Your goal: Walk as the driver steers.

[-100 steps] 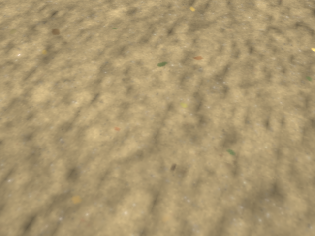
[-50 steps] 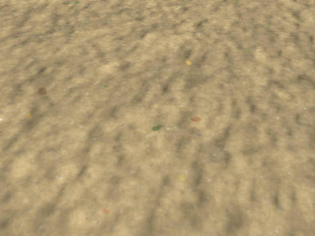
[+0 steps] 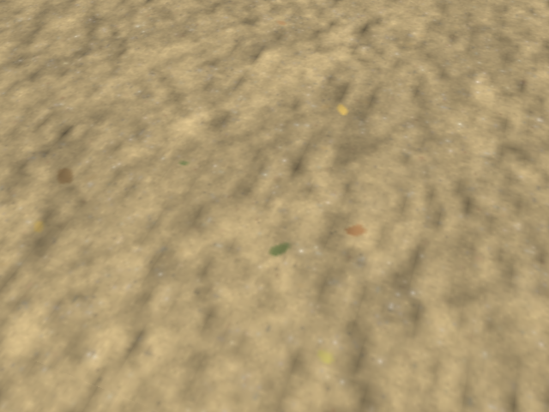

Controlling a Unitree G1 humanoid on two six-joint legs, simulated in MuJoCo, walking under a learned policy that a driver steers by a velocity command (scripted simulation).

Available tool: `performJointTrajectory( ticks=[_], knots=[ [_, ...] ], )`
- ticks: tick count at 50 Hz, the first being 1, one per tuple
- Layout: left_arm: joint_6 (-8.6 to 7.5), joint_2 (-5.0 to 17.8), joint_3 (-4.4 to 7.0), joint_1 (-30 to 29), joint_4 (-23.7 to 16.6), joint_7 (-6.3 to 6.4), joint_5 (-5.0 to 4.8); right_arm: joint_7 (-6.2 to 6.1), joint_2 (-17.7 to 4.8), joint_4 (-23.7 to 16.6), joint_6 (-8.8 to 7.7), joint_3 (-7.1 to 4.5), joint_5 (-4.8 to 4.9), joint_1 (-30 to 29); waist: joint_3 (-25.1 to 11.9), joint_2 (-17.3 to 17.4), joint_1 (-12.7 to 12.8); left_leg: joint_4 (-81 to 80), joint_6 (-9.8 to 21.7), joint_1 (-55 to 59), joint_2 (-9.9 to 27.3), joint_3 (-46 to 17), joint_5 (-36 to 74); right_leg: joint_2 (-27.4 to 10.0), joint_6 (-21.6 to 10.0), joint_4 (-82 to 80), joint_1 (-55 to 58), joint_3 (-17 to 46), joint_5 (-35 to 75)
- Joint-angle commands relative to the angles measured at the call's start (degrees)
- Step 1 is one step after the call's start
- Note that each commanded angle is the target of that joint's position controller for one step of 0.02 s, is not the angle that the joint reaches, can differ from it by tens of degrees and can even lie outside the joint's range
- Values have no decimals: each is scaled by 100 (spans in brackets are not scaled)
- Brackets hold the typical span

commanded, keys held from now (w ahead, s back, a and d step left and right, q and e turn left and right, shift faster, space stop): w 0.42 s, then w+e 0.58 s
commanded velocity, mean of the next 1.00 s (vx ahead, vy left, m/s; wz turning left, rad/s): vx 0.49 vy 0.00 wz -0.22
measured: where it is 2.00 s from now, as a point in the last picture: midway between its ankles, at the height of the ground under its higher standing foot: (384, 216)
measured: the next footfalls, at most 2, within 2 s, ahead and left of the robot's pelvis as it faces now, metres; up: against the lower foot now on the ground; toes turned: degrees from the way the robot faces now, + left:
left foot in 0.16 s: +0.27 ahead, +0.08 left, +0.00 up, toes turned +5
right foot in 0.70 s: +0.57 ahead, -0.08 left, +0.00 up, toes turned -11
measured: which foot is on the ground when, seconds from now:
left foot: up 0.00-0.14, down 0.16-0.72, up 0.74-1.00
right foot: down 0.00-0.14, up 0.16-0.68, down 0.70-1.00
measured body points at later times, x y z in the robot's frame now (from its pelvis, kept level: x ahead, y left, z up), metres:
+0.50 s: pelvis +0.29 +0.03 +0.00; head +0.31 +0.04 +0.45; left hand +0.42 +0.26 -0.13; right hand +0.21 -0.20 -0.14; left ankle +0.23 +0.08 -0.74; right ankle +0.43 -0.13 -0.68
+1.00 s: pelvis +0.57 -0.04 +0.00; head +0.60 -0.05 +0.45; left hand +0.63 +0.23 -0.13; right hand +0.68 -0.31 -0.11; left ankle +0.72 +0.12 -0.67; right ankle +0.53 -0.07 -0.74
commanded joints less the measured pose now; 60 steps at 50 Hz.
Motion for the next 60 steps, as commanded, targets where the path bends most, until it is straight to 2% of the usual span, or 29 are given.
performJointTrajectory(
  ticks=[1, 4, 6, 7, 8, 9, 10, 11, 12, 14, 17, 22, 26, 29, 32, 34, 35, 36, 37, 38, 39, 40, 41, 43, 47, 51, 56, 58, 60],
  knots=[
    [-78, 744, 85, 315, -89, 34, -7, 6, -56, -527, -35, 72, 56, -792, 742, -727, -16, -979, 77, 183, -266, 387, 379, -1348, -511, -327, -606, 531, 3616],
    [-109, 908, 121, 166, -72, 47, 1, -71, -276, -548, -67, 0, 61, -521, 507, -733, -275, -1319, 412, 919, -484, 419, 258, -1523, -459, 228, -229, 392, 5228],
    [-76, 1057, 173, -13, -95, 66, 22, -152, -519, -181, -139, -140, 55, 681, -147, -717, -795, -1501, 646, 2066, -741, 393, -20, -1502, -363, 1676, -26, 267, 6175],
    [-45, 1087, 185, -102, -121, 56, -2, -199, -659, 114, -181, -231, 3, 1570, -567, -603, -1172, -1852, 767, 3183, -618, 244, 85, -1342, -290, 2844, -500, 158, 5517],
    [-26, 846, 130, 12, -256, 19, -28, -243, -1125, 268, -205, -367, -144, 2421, -1181, -30, -1353, -1983, 1020, 4427, 662, -1198, -927, -1017, -242, 4618, -1592, -30, 3336],
    [10, 206, 61, 732, -305, -69, -190, -187, -1456, 202, -178, -425, -182, 2351, -1685, 1076, -821, -2867, 1943, 5509, 2194, -4334, -1416, 123, -70, 6788, -3533, 146, -1387],
    [42, 768, 190, 84, -402, -72, -67, -146, -1224, 140, -122, -398, 57, 1730, -1177, 270, -758, -3432, 1797, 4848, 1874, -4446, -2516, -215, -197, 7026, -4088, 756, -860],
    [23, 873, 230, -571, -639, -97, -21, -136, -822, 27, -145, -278, 115, 1104, -287, 90, -577, -3591, 1548, 3907, 1704, -3459, -2421, -518, -226, 6714, -4253, 695, -237],
    [2, 799, 234, -781, -682, -106, 0, -116, -521, 28, -207, -195, 90, 881, 47, -211, -418, -3767, 1359, 3204, 1455, -2844, -1592, -698, -224, 6346, -3970, 693, 96],
    [130, 559, 219, -562, -609, -142, 116, -172, -193, 198, -307, -73, 74, 1013, 127, -118, -77, -3866, 1054, 2482, 1021, -1883, -455, -892, -101, 5808, -3305, 684, 213],
    [287, 468, 222, -777, -725, -199, 138, -211, -376, 370, -418, -65, 71, 1482, 215, -1, 16, -3968, 1026, 2371, 839, -1318, 358, -960, 61, 5328, -3430, 499, 352],
    [347, 608, 217, -2148, -1227, -262, 72, -197, -497, 415, -411, -35, 83, 2006, 487, 66, -248, -4167, 847, 2835, 636, -797, 1029, -1048, 273, 3985, -4282, 205, 1388],
    [319, 490, 129, -2854, -1446, -296, -11, -242, -474, 512, -447, -3, 64, 2424, 504, 172, -486, -4117, 596, 3331, 623, -248, 1843, -784, 164, 2928, -4109, -36, 1923],
    [290, 521, 117, -3205, -1594, -298, 3, -309, -458, 609, -437, 12, 17, 2650, 573, 180, -572, -3918, 561, 3982, 809, 29, 2456, -612, -31, 2471, -4153, -156, 1763],
    [245, 624, 175, -2964, -1588, -269, 44, -398, -613, 604, -420, -13, -1, 2507, 346, 309, -338, -3120, 474, 4445, 963, 334, 4565, -242, -341, 2214, -3570, -430, 1122],
    [210, 834, 297, -2025, -1328, -219, 64, -437, -804, 551, -357, -66, -25, 2341, -193, 443, 82, -1695, 442, 4538, 1016, 478, 5684, 132, -620, 2071, -2625, -576, 626],
    [173, 987, 392, -1215, -1077, -200, 116, -426, -874, 483, -319, -85, 14, 2227, -591, 382, 460, -539, 366, 4086, 953, 605, 5126, 161, -799, 1627, -1572, -438, 856],
    [174, 1434, 551, -386, -925, -154, 222, -390, -805, 251, -334, -59, 60, 2072, -1125, 8, 819, 1177, 262, 2813, 795, 677, 3310, -804, -1162, 1534, -180, 831, 458],
    [275, 1896, 706, -367, -983, -134, 124, -254, -427, -28, -398, -40, 231, 2336, -1680, -1674, 449, 3603, -83, 353, -710, 502, -1867, -2403, -2189, 845, 1429, 4209, 612],
    [336, 1811, 667, -693, -1019, -172, -1, -225, -781, -204, -447, -97, 116, 1760, -1468, -514, 361, 3865, 45, -446, -425, -646, -1801, -2278, -2112, 562, 1302, 4288, 732],
    [338, 1606, 610, -1083, -1083, -151, -22, -193, -722, -411, -524, -77, 134, 1275, -784, -302, 253, 3544, 61, -686, -125, -725, -1319, -2170, -1914, 456, 628, 3504, 980],
    [316, 1268, 531, -1289, -1069, -147, -6, -198, -687, -413, -556, -77, 132, 1242, -287, 174, 1, 2982, 32, -441, 77, -688, -1045, -1954, -1650, 291, -159, 2995, 1615],
    [276, 1107, 475, -1393, -1066, -112, -24, -204, -639, -487, -481, -89, 38, 1135, -96, 236, -187, 2560, -51, -153, 214, -727, -1014, -1665, -1459, 237, -688, 2596, 2039],
    [181, 1067, 429, -1383, -1068, -75, -76, -176, -497, -522, -246, -69, -115, 1302, -108, 29, -408, 2075, -234, 315, 267, -678, -1044, -1334, -1318, 157, -1211, 2137, 2517],
    [110, 1405, 491, -986, -1070, -77, -106, -117, -505, -891, -48, -54, -129, 590, 86, -243, -314, 1075, -527, 26, 296, -429, -500, -1038, -1211, -46, -1517, 1889, 2608],
    [159, 1406, 492, -495, -1101, -104, -99, -86, -558, -1284, -22, -25, -81, -373, 118, -449, 62, 17, -573, -312, 170, -388, 407, -901, -898, 58, -1074, 1962, 2766],
    [206, 1500, 506, -106, -1180, -46, -22, -48, -616, -1694, -84, 48, -21, -1199, 127, -557, 357, -871, -472, -419, -95, -419, 534, -1009, -870, 440, -318, 2252, 3161],
    [209, 1590, 530, -173, -1259, 1, 8, -49, -711, -1802, -138, 48, 5, -1204, 123, -627, 276, -1281, -374, -76, -174, -508, 403, -1105, -776, 659, -209, 2419, 3328],
    [193, 1744, 571, -557, -1407, 19, 17, -93, -895, -1675, -200, -10, 30, -540, -40, -699, -113, -1730, -211, 1113, -361, -505, 35, -1057, -530, 1100, -554, 2416, 3915]
  ],
)
Velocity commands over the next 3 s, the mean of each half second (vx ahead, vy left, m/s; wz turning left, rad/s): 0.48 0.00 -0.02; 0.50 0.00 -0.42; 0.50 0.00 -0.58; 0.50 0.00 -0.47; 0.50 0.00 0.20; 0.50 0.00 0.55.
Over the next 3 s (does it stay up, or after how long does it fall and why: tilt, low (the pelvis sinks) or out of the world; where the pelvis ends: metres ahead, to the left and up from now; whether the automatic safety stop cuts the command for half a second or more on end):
stays up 1.47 -0.64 0.00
